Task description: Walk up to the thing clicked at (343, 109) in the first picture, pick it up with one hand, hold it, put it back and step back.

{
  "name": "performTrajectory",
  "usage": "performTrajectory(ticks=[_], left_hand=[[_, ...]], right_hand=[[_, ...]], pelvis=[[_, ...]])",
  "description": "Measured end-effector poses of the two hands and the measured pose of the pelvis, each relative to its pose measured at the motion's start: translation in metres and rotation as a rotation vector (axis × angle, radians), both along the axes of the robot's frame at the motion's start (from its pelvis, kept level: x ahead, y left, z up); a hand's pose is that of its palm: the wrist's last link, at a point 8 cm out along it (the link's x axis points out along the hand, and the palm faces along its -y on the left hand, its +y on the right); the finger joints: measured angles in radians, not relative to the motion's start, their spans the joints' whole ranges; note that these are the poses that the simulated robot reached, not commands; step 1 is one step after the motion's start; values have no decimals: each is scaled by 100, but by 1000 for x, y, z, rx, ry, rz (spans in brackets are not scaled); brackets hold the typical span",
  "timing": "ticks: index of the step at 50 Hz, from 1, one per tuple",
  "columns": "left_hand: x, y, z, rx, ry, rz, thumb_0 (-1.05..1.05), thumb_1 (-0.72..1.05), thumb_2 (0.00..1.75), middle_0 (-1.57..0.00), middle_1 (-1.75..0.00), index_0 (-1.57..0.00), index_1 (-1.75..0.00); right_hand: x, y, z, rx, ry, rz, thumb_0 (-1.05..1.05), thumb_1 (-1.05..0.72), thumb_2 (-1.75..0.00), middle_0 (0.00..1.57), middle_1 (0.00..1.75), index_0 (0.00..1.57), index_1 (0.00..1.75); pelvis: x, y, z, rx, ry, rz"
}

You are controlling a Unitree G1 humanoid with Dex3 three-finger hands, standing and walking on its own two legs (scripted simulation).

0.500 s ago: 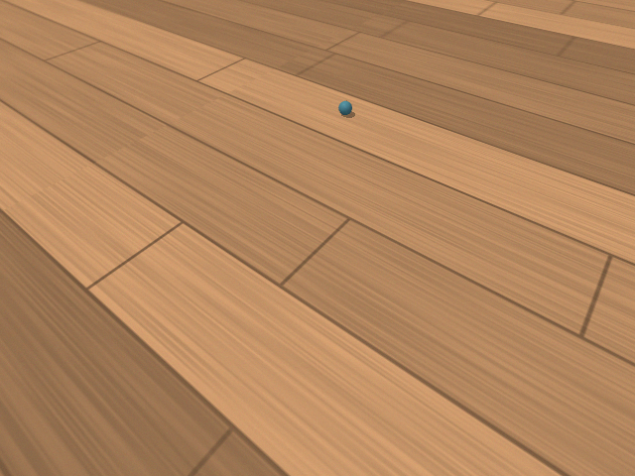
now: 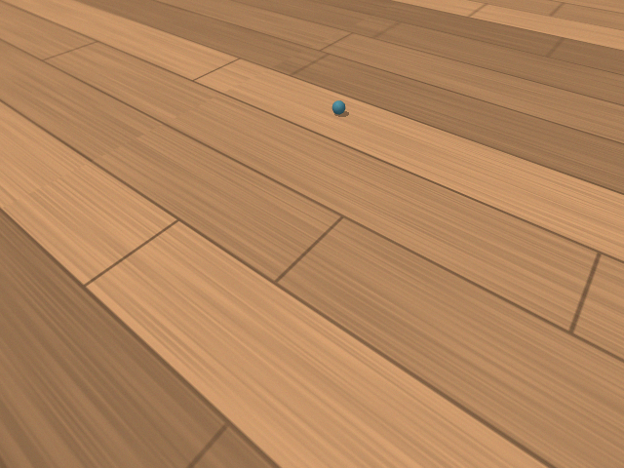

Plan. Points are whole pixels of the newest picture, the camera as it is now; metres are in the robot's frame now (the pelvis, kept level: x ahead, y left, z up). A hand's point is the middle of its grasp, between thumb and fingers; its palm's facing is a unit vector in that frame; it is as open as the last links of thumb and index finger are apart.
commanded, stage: stand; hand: left
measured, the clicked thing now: (338, 107) +2.26 -0.12 -0.74
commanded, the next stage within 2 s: walk up in 0.62 s
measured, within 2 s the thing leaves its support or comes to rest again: neither
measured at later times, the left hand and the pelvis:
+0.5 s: hand out of the picture +0.08 +0.26 -0.16, palm faces -0.02 -0.94 -0.34, open 7.4 cm; pelvis +0.00 +0.00 +0.00, yaw +0 degrees
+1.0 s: hand (167, 389) +0.29 +0.24 -0.11, palm faces -0.30 -0.79 -0.54, open 7.4 cm; pelvis +0.09 -0.04 -0.03, yaw -20 degrees
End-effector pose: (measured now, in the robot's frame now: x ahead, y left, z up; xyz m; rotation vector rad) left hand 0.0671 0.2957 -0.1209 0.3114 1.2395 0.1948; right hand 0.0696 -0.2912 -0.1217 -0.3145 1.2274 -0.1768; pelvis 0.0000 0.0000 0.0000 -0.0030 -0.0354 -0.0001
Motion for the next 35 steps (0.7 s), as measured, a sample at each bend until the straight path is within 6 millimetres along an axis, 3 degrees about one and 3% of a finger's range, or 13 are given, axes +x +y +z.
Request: performTrajectory(ticks=[31,35], left_hand=[[1,6,1,4,-1,2,0,90,90,-21,-30,-20,-30],[2,13,4,-9,22,-66,0,90,90,-21,-30,-20,-30]], right_hand=[[5,3,2,-3,-10,0,1,-91,-90,20,30,20,30],[13,-6,7,27,-106,-33,1,-91,-90,20,30,20,30]], pelvis=[[3,4,1,-1,-2,0],[6,10,-3,11,38,-80]])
